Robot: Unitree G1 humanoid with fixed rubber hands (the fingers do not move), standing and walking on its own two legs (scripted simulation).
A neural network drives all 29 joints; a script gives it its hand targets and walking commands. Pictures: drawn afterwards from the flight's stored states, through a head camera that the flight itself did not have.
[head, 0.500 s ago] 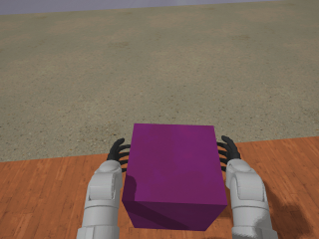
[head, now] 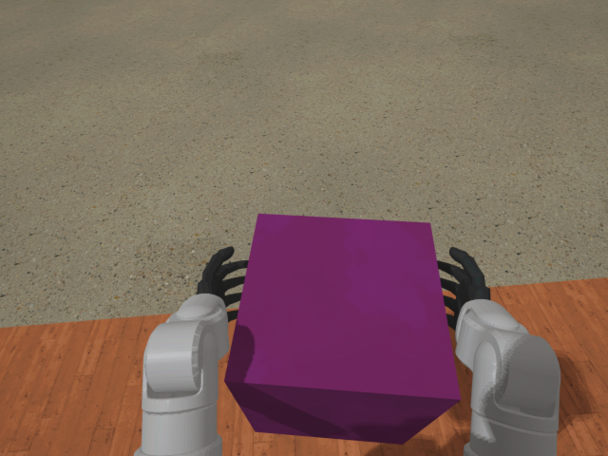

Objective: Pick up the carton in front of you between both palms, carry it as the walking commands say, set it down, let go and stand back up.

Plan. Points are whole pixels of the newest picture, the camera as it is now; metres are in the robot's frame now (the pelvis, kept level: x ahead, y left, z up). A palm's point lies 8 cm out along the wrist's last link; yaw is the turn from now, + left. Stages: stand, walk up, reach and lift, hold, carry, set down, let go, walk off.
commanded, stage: carry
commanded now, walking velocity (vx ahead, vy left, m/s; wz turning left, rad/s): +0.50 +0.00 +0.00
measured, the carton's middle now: (335, 336) +0.27 -0.01 +0.02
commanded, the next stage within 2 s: none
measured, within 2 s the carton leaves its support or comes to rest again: neither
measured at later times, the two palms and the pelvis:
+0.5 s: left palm (237, 151) +0.63 +0.16 +0.07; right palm (399, 153) +0.60 -0.14 +0.08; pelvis +0.32 +0.04 +0.00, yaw -3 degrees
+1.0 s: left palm (256, 56) +1.00 +0.16 +0.10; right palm (374, 48) +1.02 -0.14 +0.10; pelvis +0.63 -0.01 +0.00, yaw -1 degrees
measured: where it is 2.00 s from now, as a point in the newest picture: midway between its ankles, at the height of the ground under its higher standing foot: (314, 240)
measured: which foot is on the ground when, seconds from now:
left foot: up 0.00-0.34, down 0.36-0.88, up 0.90-1.00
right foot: down 0.00-0.34, up 0.36-0.84, down 0.86-1.00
